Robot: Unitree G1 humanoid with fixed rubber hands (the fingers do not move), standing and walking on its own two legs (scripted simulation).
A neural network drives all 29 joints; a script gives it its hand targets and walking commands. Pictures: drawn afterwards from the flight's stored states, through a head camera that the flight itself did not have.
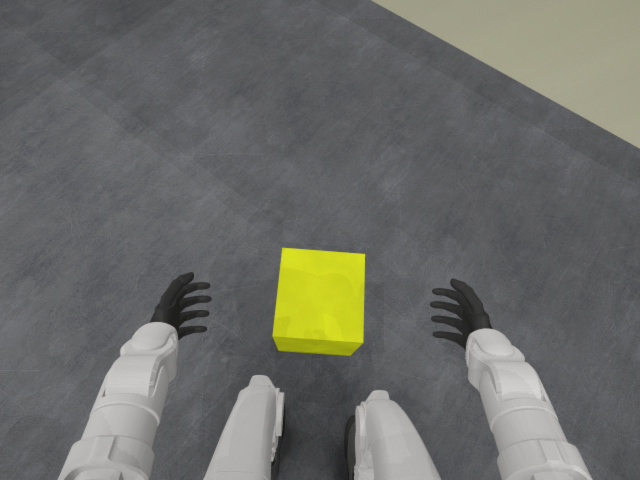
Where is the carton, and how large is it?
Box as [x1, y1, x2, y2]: [272, 248, 364, 355]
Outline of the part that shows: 282,248 272,335 278,350 350,355 362,343 364,254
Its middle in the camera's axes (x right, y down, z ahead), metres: -0.01 +0.17 +1.00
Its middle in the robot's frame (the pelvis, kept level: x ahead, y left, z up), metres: +0.45 +0.00 -0.56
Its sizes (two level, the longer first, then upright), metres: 0.210 0.200 0.250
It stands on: the floor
